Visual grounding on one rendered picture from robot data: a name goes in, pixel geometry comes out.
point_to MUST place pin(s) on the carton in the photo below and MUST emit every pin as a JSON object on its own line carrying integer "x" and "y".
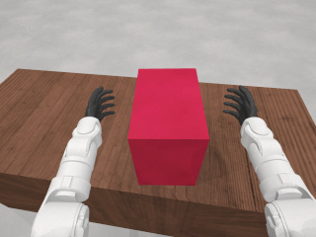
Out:
{"x": 167, "y": 134}

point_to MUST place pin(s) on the robot left hand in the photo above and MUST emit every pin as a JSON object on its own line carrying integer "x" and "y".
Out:
{"x": 95, "y": 107}

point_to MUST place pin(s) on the robot right upper arm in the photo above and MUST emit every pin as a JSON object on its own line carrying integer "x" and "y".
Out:
{"x": 291, "y": 217}

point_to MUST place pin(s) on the pedestal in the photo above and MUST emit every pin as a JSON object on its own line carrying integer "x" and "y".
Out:
{"x": 39, "y": 109}

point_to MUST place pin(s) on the robot left forearm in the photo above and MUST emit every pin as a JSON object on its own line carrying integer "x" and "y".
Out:
{"x": 72, "y": 181}

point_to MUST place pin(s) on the robot right hand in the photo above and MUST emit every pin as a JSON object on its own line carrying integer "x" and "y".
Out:
{"x": 246, "y": 108}

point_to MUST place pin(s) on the robot left upper arm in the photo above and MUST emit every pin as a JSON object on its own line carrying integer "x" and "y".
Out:
{"x": 63, "y": 219}

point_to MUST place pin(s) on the robot right forearm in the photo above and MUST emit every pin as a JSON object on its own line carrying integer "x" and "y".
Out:
{"x": 277, "y": 179}

